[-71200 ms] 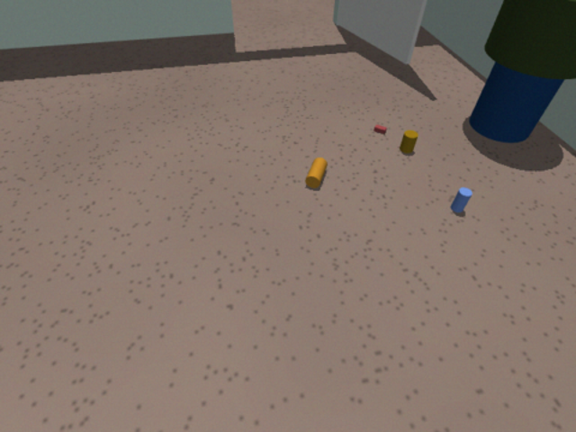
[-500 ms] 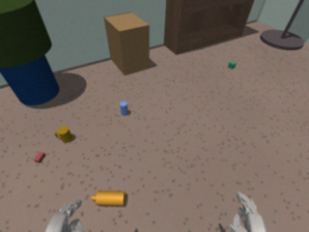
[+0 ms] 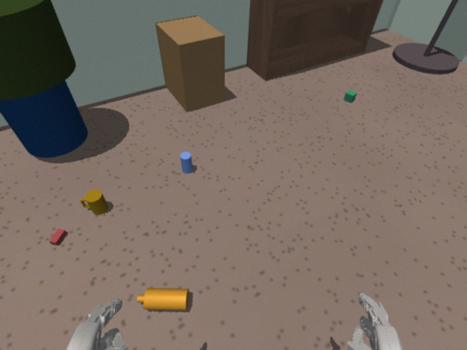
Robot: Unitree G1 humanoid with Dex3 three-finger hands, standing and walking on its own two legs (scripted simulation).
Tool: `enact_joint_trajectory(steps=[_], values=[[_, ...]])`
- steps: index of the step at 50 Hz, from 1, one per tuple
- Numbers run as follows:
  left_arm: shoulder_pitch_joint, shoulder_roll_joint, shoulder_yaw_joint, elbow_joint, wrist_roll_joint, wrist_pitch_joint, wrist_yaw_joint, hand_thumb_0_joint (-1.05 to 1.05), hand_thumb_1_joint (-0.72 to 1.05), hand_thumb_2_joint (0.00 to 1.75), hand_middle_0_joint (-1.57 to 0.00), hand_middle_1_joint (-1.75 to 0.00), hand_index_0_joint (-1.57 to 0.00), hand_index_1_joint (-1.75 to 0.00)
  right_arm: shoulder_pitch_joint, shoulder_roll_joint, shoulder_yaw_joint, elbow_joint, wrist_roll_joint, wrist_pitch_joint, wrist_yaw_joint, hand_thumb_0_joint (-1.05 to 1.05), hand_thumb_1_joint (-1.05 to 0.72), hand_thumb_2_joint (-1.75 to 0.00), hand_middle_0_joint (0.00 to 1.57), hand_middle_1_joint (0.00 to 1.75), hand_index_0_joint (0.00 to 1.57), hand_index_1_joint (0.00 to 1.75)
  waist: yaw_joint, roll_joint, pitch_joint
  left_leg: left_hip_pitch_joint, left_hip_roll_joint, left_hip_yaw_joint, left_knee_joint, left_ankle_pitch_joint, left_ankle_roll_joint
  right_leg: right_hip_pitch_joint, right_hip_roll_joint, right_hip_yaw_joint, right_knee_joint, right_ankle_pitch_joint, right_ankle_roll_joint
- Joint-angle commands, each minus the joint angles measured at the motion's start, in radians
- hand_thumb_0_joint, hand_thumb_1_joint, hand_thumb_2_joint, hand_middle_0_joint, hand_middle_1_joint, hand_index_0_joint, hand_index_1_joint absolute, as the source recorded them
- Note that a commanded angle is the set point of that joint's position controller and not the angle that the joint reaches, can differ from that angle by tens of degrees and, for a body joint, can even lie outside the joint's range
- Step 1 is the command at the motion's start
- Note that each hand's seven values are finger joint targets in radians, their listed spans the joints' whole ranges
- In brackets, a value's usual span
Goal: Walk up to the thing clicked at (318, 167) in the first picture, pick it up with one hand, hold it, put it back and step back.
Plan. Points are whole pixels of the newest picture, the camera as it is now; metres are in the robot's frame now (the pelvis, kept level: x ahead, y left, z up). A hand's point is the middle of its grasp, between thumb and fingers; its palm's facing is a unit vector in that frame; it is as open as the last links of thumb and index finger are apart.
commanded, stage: home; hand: left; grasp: from above
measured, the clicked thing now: (162, 298) +0.46 +0.27 -0.68
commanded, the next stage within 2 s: stand in 0.36 s
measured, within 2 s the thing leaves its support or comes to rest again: neither
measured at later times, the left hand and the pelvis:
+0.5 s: hand out of the picture +0.16 +0.18 -0.05, palm faces +0.02 -0.97 -0.25, open 7.4 cm; pelvis -0.01 +0.00 +0.00, yaw +0 degrees
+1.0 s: hand out of the picture +0.03 +0.23 -0.11, palm faces +0.05 -0.94 -0.33, open 7.4 cm; pelvis +0.00 +0.00 +0.06, yaw +1 degrees
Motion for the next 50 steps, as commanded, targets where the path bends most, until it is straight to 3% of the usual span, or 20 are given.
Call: enact_joint_trajectory(steps=[1,3,5,7,11,13,17,19,20,21,22,23,24,25,27,29,33,37,43,50], values=[[-0.036,0.113,0.075,-0.214,0.003,-0.048,0.009,0.0,0.9,0.9,-0.2,-0.3,-0.2,-0.3,-0.066,-0.13,-0.053,-0.166,0.005,-0.051,-0.009,0.0,-0.9,-0.9,0.2,0.3,0.2,0.3,0.002,0.016,-0.088,0.095,-0.027,0.016,-0.169,0.265,0.025,0.066,0.037,-0.026,-0.144,0.218,-0.025],[-0.046,0.128,0.079,-0.214,0.006,-0.049,0.009,0.0,0.9,0.9,-0.2,-0.3,-0.2,-0.3,-0.07,-0.132,-0.051,-0.168,0.004,-0.05,-0.008,0.0,-0.9,-0.9,0.2,0.3,0.2,0.3,0.001,0.01,-0.071,0.081,-0.029,0.015,-0.172,0.242,0.026,0.059,0.036,-0.024,-0.148,0.2,-0.024],[0.005,0.064,0.038,-0.141,0.004,-0.041,0.005,0.0,0.9,0.9,-0.2,-0.3,-0.2,-0.3,-0.063,-0.123,-0.047,-0.167,0.004,-0.05,-0.006,0.0,-0.9,-0.9,0.2,0.3,0.2,0.3,-0.007,0.005,-0.058,0.078,-0.027,0.013,-0.173,0.245,0.025,0.053,0.037,-0.027,-0.143,0.202,-0.025],[-0.025,0.103,0.071,-0.195,0.0,-0.047,0.006,0.0,0.9,0.9,-0.2,-0.3,-0.2,-0.3,-0.064,-0.132,-0.055,-0.172,0.005,-0.048,-0.006,0.0,-0.9,-0.9,0.2,0.3,0.2,0.3,0.0,0.025,-0.095,0.093,-0.027,0.013,-0.17,0.269,0.022,0.062,0.038,-0.028,-0.139,0.218,-0.025],[-0.02,0.085,0.049,-0.169,0.002,-0.048,0.003,0.0,0.9,0.9,-0.2,-0.3,-0.2,-0.3,-0.063,-0.126,-0.05,-0.171,0.004,-0.044,-0.003,0.0,-0.9,-0.9,0.2,0.3,0.2,0.3,-0.01,0.021,-0.082,0.089,-0.026,0.008,-0.17,0.271,0.021,0.057,0.037,-0.027,-0.136,0.219,-0.028],[-0.048,0.122,0.076,-0.209,0.004,-0.052,0.01,0.0,0.9,0.9,-0.2,-0.3,-0.2,-0.3,-0.067,-0.131,-0.051,-0.174,0.006,-0.043,-0.005,0.0,-0.9,-0.9,0.2,0.3,0.2,0.3,-0.001,0.013,-0.066,0.079,-0.027,0.011,-0.178,0.228,0.025,0.051,0.037,-0.027,-0.145,0.186,-0.026],[-0.009,0.075,0.046,-0.157,0.0,-0.044,0.005,0.0,0.9,0.9,-0.2,-0.3,-0.2,-0.3,-0.073,-0.129,-0.049,-0.181,0.005,-0.044,-0.002,0.0,-0.9,-0.9,0.2,0.3,0.2,0.3,-0.004,0.011,-0.052,0.065,-0.024,0.002,-0.188,0.19,0.023,0.039,0.038,-0.03,-0.144,0.156,-0.025],[-0.059,0.129,0.081,-0.238,0.001,-0.05,0.008,0.0,0.9,0.9,-0.2,-0.3,-0.2,-0.3,-0.074,-0.132,-0.053,-0.184,0.008,-0.043,-0.004,0.0,-0.9,-0.9,0.2,0.3,0.2,0.3,0.002,0.025,-0.07,0.07,-0.029,0.015,-0.182,0.186,0.025,0.046,0.036,-0.027,-0.153,0.152,-0.025],[-0.056,0.127,0.079,-0.216,0.007,-0.052,0.01,0.0,0.9,0.9,-0.2,-0.3,-0.2,-0.3,-0.075,-0.133,-0.054,-0.184,0.006,-0.043,-0.005,0.0,-0.9,-0.9,0.2,0.3,0.2,0.3,-0.007,0.01,-0.069,0.068,-0.032,0.02,-0.176,0.179,0.028,0.045,0.035,-0.024,-0.155,0.146,-0.024],[-0.002,0.075,0.038,-0.141,0.005,-0.044,0.003,0.0,0.9,0.9,-0.2,-0.3,-0.2,-0.3,-0.065,-0.124,-0.046,-0.177,0.006,-0.044,-0.002,0.0,-0.9,-0.9,0.2,0.3,0.2,0.3,-0.013,-0.003,-0.048,0.06,-0.033,0.017,-0.176,0.18,0.029,0.038,0.036,-0.024,-0.154,0.148,-0.024],[-0.025,0.09,0.056,-0.191,-0.002,-0.046,0.004,0.0,0.9,0.9,-0.2,-0.3,-0.2,-0.3,-0.07,-0.125,-0.047,-0.18,0.007,-0.045,-0.003,0.0,-0.9,-0.9,0.2,0.3,0.2,0.3,-0.002,0.011,-0.051,0.056,-0.031,0.017,-0.178,0.172,0.027,0.039,0.035,-0.025,-0.156,0.142,-0.025],[-0.316,0.183,0.068,0.16,0.115,-0.262,0.044,0.0,0.9,0.9,-0.2,-0.3,-0.2,-0.3,-0.131,-0.249,-0.094,0.068,-0.115,0.07,0.057,0.0,-0.9,-0.9,0.2,0.3,0.2,0.3,0.064,-0.051,0.155,0.102,0.006,-0.026,-0.247,0.381,0.068,0.218,-0.036,0.045,-0.176,0.168,-0.062],[-0.221,0.206,0.082,0.34,0.12,-0.33,0.038,0.0,0.9,0.9,-0.2,-0.3,-0.2,-0.3,-0.145,-0.259,-0.109,0.088,-0.119,0.112,0.086,0.0,-0.9,-0.9,0.2,0.3,0.2,0.3,0.069,-0.097,0.07,0.156,-0.002,0.011,-0.236,0.358,0.086,0.247,-0.062,0.119,-0.233,0.15,-0.091],[-0.217,0.213,0.077,0.385,0.118,-0.362,0.031,0.0,0.9,0.9,-0.2,-0.3,-0.2,-0.3,-0.13,-0.259,-0.111,0.051,-0.123,0.135,0.104,0.0,-0.9,-0.9,0.2,0.3,0.2,0.3,0.044,-0.092,0.072,0.186,-0.01,-0.01,-0.244,0.336,0.083,0.208,-0.055,0.138,-0.246,0.143,-0.11],[-0.24,0.222,0.062,0.471,0.124,-0.404,0.023,0.0,0.9,0.9,-0.2,-0.3,-0.2,-0.3,-0.124,-0.237,-0.108,0.101,-0.083,0.15,0.141,0.0,-0.9,-0.9,0.2,0.3,0.2,0.3,0.053,-0.057,0.01,0.266,-0.016,-0.004,-0.259,0.347,0.081,0.291,-0.08,0.143,-0.234,0.263,-0.098],[-0.293,0.215,0.067,0.565,0.109,-0.409,0.018,0.0,0.9,0.9,-0.2,-0.3,-0.2,-0.3,-0.132,-0.216,-0.106,0.129,-0.053,0.163,0.164,0.0,-0.9,-0.9,0.2,0.3,0.2,0.3,0.056,-0.105,0.044,0.268,-0.026,0.007,-0.291,0.285,0.073,0.289,-0.088,0.14,-0.286,0.214,-0.083],[-0.325,0.199,0.062,0.733,0.1,-0.434,0.023,0.0,0.9,0.9,-0.2,-0.3,-0.2,-0.3,-0.144,-0.226,-0.114,0.21,-0.06,0.181,0.175,0.0,-0.9,-0.9,0.2,0.3,0.2,0.3,0.066,-0.014,0.08,0.323,0.011,-0.053,-0.399,0.29,0.079,0.306,-0.067,0.092,-0.304,0.199,-0.051],[-0.334,0.196,0.063,0.872,0.099,-0.456,0.021,0.0,0.9,0.9,-0.2,-0.3,-0.2,-0.3,-0.161,-0.234,-0.112,0.264,-0.056,0.201,0.17,0.0,-0.9,-0.9,0.2,0.3,0.2,0.3,0.069,0.008,0.134,0.318,0.03,-0.083,-0.496,0.259,0.075,0.383,-0.059,0.07,-0.371,0.211,-0.044],[-0.33,0.223,0.06,1.026,0.088,-0.473,0.024,0.0,0.9,0.9,-0.2,-0.3,-0.2,-0.3,-0.13,-0.241,-0.107,0.357,-0.043,0.218,0.158,0.0,-0.9,-0.9,0.2,0.3,0.2,0.3,0.051,-0.03,0.132,0.449,0.026,-0.052,-0.542,0.397,0.055,0.461,-0.092,0.094,-0.484,0.341,-0.05],[-0.344,0.236,0.05,1.141,0.081,-0.47,0.027,0.0,0.9,0.9,-0.2,-0.3,-0.2,-0.3,-0.134,-0.257,-0.099,0.43,-0.031,0.229,0.152,0.0,-0.9,-0.9,0.2,0.3,0.2,0.3,0.049,-0.024,0.161,0.51,0.048,-0.058,-0.629,0.442,0.049,0.531,-0.098,0.079,-0.567,0.36,-0.036]])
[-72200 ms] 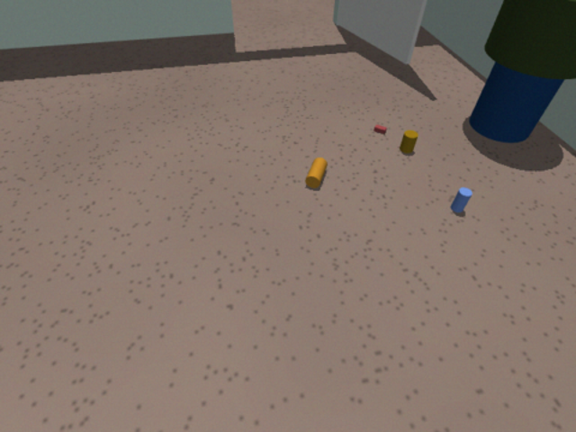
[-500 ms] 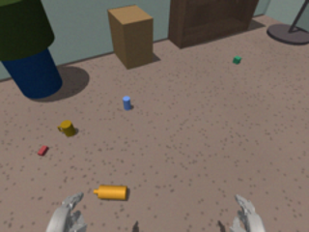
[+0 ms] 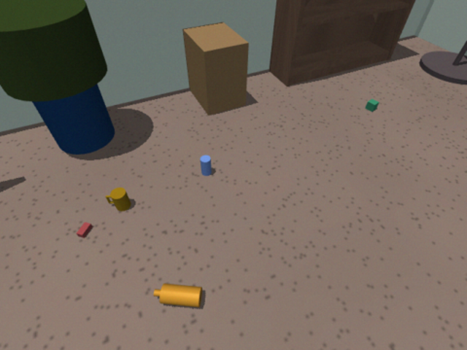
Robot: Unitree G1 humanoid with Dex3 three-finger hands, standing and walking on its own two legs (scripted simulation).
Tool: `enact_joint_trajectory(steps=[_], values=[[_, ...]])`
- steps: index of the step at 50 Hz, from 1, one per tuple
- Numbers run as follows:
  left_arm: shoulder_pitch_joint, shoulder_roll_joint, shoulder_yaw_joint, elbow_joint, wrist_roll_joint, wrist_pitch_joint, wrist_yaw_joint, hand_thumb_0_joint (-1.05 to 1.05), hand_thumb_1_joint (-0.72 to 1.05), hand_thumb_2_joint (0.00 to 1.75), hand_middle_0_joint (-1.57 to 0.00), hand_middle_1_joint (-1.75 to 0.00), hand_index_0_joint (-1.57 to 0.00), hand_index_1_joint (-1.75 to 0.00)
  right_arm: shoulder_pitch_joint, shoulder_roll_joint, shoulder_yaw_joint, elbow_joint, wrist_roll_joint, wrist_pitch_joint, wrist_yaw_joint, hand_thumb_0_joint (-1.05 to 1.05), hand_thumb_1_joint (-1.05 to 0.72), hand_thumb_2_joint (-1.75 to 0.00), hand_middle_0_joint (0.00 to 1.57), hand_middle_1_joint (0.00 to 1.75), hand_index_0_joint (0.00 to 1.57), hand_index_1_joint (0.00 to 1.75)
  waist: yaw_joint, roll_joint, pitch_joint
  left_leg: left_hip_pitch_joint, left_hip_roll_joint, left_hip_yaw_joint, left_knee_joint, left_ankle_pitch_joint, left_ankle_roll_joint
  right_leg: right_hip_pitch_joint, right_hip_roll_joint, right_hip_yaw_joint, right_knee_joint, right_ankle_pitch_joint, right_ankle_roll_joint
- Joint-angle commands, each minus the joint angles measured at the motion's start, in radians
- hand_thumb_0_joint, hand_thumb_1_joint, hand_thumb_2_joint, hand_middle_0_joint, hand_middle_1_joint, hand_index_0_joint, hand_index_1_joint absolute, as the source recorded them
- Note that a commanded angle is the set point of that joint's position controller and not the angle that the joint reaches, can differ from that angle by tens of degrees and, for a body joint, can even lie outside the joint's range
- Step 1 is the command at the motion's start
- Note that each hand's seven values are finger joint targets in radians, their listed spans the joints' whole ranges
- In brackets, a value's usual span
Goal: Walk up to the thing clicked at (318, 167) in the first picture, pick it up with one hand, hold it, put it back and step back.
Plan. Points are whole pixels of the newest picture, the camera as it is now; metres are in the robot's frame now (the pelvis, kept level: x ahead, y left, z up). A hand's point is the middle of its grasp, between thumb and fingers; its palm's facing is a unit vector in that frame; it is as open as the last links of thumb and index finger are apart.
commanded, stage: stand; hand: left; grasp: from above
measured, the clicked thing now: (177, 294) +0.47 +0.26 -0.73
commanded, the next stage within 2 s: step back in 1.98 s
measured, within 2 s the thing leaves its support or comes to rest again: neither
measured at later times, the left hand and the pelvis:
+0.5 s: hand out of the picture +0.04 +0.24 -0.15, palm faces +0.04 -0.94 -0.35, open 7.4 cm; pelvis -0.01 -0.01 +0.01, yaw +0 degrees
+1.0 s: hand out of the picture +0.06 +0.23 -0.15, palm faces +0.02 -0.94 -0.34, open 7.4 cm; pelvis +0.00 -0.01 +0.01, yaw +0 degrees
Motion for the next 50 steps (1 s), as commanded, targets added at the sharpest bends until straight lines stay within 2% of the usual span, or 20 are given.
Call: enact_joint_trajectory(steps=[1,4,6,11,14,18,21,31,38,42,46,50], values=[[-0.055,0.185,0.038,-0.018,-0.002,-0.035,0.015,0.0,0.9,0.9,-0.2,-0.3,-0.2,-0.3,-0.034,-0.187,-0.032,-0.04,0.012,-0.019,-0.014,0.0,-0.9,-0.9,0.2,0.3,0.2,0.3,-0.008,0.006,-0.061,0.033,0.084,-0.08,-0.148,0.205,0.036,0.062,-0.062,0.07,-0.139,0.15,-0.041],[-0.058,0.192,0.036,0.015,0.0,-0.033,0.015,0.0,0.9,0.9,-0.2,-0.3,-0.2,-0.3,-0.045,-0.192,-0.03,-0.022,0.012,-0.014,-0.014,0.0,-0.9,-0.9,0.2,0.3,0.2,0.3,-0.005,0.011,-0.03,0.02,0.088,-0.086,-0.187,0.135,0.035,0.068,-0.061,0.069,-0.168,0.111,-0.036],[-0.07,0.194,0.035,0.029,0.001,-0.035,0.014,0.0,0.9,0.9,-0.2,-0.3,-0.2,-0.3,-0.052,-0.188,-0.028,-0.015,0.013,-0.012,-0.012,0.0,-0.9,-0.9,0.2,0.3,0.2,0.3,-0.008,-0.008,-0.027,0.032,0.086,-0.083,-0.194,0.15,0.033,0.069,-0.065,0.07,-0.186,0.109,-0.037],[-0.08,0.207,0.035,0.055,-0.001,-0.037,0.011,0.0,0.9,0.9,-0.2,-0.3,-0.2,-0.3,-0.062,-0.194,-0.027,0.006,0.014,-0.011,-0.009,0.0,-0.9,-0.9,0.2,0.3,0.2,0.3,-0.007,0.002,-0.007,0.028,0.09,-0.085,-0.222,0.111,0.03,0.071,-0.066,0.072,-0.212,0.084,-0.035],[-0.089,0.207,0.035,0.066,-0.003,-0.035,0.006,0.0,0.9,0.9,-0.2,-0.3,-0.2,-0.3,-0.053,-0.194,-0.023,0.018,0.012,-0.009,-0.006,0.0,-0.9,-0.9,0.2,0.3,0.2,0.3,-0.01,0.01,0.015,0.001,0.089,-0.087,-0.242,0.046,0.029,0.07,-0.063,0.073,-0.22,0.055,-0.032],[-0.094,0.216,0.036,0.074,-0.004,-0.035,0.001,0.0,0.9,0.9,-0.2,-0.3,-0.2,-0.3,-0.071,-0.205,-0.024,0.019,0.012,-0.01,-0.003,0.0,-0.9,-0.9,0.2,0.3,0.2,0.3,-0.006,0.014,0.008,-0.009,0.093,-0.095,-0.256,0.02,0.028,0.078,-0.062,0.074,-0.221,0.038,-0.034],[-0.108,0.218,0.035,0.072,-0.005,-0.039,0.0,0.0,0.9,0.9,-0.2,-0.3,-0.2,-0.3,-0.077,-0.206,-0.02,0.024,0.015,-0.014,-0.002,0.0,-0.9,-0.9,0.2,0.3,0.2,0.3,-0.006,0.011,-0.021,0.008,0.096,-0.09,-0.249,0.08,0.027,0.092,-0.071,0.077,-0.22,0.08,-0.037],[-0.128,0.232,0.032,0.078,-0.01,-0.041,-0.002,0.0,0.9,0.9,-0.2,-0.3,-0.2,-0.3,-0.08,-0.219,-0.01,0.038,0.016,-0.014,-0.001,0.0,-0.9,-0.9,0.2,0.3,0.2,0.3,-0.013,-0.003,-0.041,0.04,0.103,-0.08,-0.241,0.152,0.028,0.098,-0.08,0.083,-0.231,0.123,-0.039],[-0.136,0.231,0.03,0.08,-0.013,-0.043,-0.005,0.0,0.9,0.9,-0.2,-0.3,-0.2,-0.3,-0.08,-0.226,-0.005,0.048,0.017,-0.014,-0.001,0.0,-0.9,-0.9,0.2,0.3,0.2,0.3,-0.015,0.005,-0.04,0.037,0.105,-0.071,-0.238,0.156,0.026,0.103,-0.08,0.084,-0.238,0.138,-0.04],[-0.137,0.238,0.032,0.079,-0.014,-0.046,-0.005,0.0,0.9,0.9,-0.2,-0.3,-0.2,-0.3,-0.085,-0.227,-0.002,0.044,0.02,-0.016,0.001,0.0,-0.9,-0.9,0.2,0.3,0.2,0.3,-0.015,-0.008,-0.054,0.054,0.108,-0.071,-0.235,0.204,0.028,0.109,-0.08,0.078,-0.233,0.183,-0.038],[-0.147,0.238,0.034,0.08,-0.016,-0.042,-0.008,0.0,0.9,0.9,-0.2,-0.3,-0.2,-0.3,-0.085,-0.228,0.001,0.048,0.019,-0.017,0.0,0.0,-0.9,-0.9,0.2,0.3,0.2,0.3,-0.016,0.003,-0.038,0.044,0.109,-0.071,-0.248,0.17,0.022,0.101,-0.077,0.08,-0.235,0.149,-0.039],[-0.152,0.24,0.035,0.076,-0.014,-0.044,-0.009,0.0,0.9,0.9,-0.2,-0.3,-0.2,-0.3,-0.098,-0.234,-0.003,0.042,0.02,-0.018,0.0,0.0,-0.9,-0.9,0.2,0.3,0.2,0.3,-0.015,0.0,-0.059,0.063,0.114,-0.07,-0.239,0.208,0.023,0.105,-0.079,0.078,-0.234,0.171,-0.041]])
